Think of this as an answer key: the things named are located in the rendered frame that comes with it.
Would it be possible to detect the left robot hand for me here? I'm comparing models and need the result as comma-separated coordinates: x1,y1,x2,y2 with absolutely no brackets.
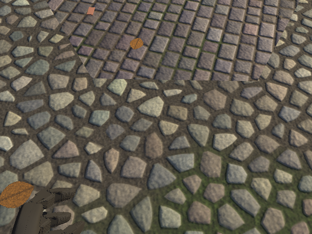
11,186,85,234

